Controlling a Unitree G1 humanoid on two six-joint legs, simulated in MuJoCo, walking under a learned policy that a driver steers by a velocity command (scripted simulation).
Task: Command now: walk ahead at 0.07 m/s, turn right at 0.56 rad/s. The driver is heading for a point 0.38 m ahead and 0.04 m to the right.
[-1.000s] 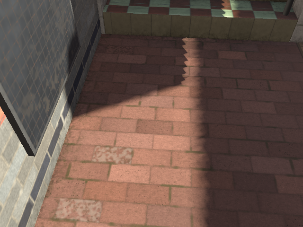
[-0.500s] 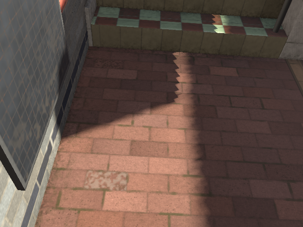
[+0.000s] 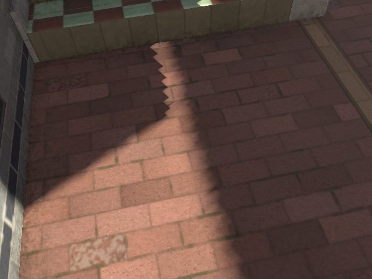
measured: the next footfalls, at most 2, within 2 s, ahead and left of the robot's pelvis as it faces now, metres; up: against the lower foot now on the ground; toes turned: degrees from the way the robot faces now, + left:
left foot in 0.20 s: +0.12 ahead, +0.14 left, +0.00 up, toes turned -11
right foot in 0.66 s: +0.32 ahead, -0.22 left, +0.00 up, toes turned -24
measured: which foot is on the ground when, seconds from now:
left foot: up 0.00-0.18, down 0.20-0.66, up 0.68-1.00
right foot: down 0.00-0.20, up 0.22-0.64, down 0.66-1.00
